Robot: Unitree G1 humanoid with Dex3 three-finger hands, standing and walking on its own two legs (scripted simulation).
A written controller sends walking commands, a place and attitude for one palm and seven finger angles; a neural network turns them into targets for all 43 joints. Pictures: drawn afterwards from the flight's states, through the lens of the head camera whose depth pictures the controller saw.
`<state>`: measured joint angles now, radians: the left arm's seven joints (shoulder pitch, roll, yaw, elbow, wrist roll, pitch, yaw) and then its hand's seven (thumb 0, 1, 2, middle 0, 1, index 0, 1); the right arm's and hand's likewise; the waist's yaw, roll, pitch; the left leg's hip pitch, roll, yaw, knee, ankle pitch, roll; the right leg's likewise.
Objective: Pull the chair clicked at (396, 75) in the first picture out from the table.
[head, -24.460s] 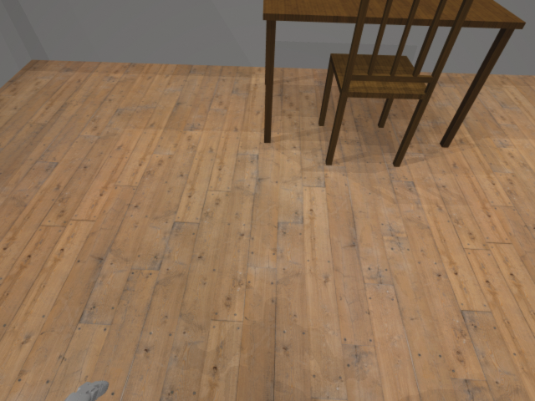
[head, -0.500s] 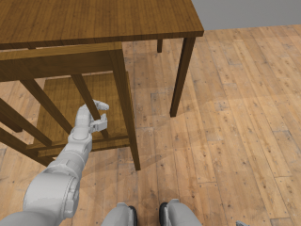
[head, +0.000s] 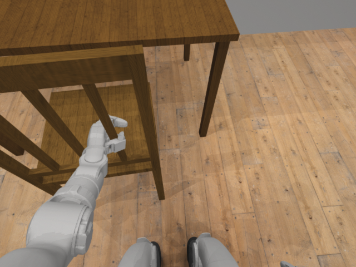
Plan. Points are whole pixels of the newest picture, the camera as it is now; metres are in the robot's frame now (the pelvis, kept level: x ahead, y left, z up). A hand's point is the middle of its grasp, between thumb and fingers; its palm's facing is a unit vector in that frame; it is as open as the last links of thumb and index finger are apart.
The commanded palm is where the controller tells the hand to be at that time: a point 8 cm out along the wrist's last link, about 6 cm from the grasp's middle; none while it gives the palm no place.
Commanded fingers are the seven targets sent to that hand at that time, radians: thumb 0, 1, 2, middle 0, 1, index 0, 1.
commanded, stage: step backward, pulling the chair out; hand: left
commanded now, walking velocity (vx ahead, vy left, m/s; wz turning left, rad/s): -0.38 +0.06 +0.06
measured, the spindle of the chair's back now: (67, 135) +0.43 +0.25 -0.01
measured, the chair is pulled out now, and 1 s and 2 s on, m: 0.18 0.21 0.21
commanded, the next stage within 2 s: stop walking, hand still on the chair in 0.32 s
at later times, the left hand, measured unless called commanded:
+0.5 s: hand (121, 141) +0.42 +0.12 -0.04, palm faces +0.04 -0.97 -0.24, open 5.2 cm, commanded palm +0.40 +0.17 -0.02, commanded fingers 0.00 0.90 0.90 -0.50 -1.45 -0.50 -1.45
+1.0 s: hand (119, 150) +0.39 +0.13 -0.03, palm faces -0.01 -0.98 -0.19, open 5.1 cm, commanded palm +0.38 +0.18 -0.02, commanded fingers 0.00 0.90 0.90 -0.50 -1.45 -0.50 -1.45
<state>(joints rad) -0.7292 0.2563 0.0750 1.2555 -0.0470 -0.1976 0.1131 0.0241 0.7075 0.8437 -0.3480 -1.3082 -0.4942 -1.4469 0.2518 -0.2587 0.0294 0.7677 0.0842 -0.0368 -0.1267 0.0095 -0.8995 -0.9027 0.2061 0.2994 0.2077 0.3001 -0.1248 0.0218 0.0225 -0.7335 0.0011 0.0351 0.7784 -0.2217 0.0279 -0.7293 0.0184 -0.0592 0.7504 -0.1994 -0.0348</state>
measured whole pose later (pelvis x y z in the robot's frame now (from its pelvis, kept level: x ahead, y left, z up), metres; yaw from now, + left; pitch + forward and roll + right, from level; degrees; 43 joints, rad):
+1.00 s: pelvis +0.09 -0.01 +0.04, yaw +0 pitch +3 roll +0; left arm -0.33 0.14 -0.04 1.05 -0.06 -0.08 0.08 0.05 0.73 0.80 -0.29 -1.26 -0.49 -1.45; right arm 0.24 -0.25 0.03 0.69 0.05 0.02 -0.14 0.01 -0.90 -0.90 0.20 0.30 0.21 0.30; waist -0.03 0.04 -0.04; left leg -0.30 0.01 0.04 0.52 -0.26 0.01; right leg -0.30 0.04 -0.05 0.49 -0.24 -0.04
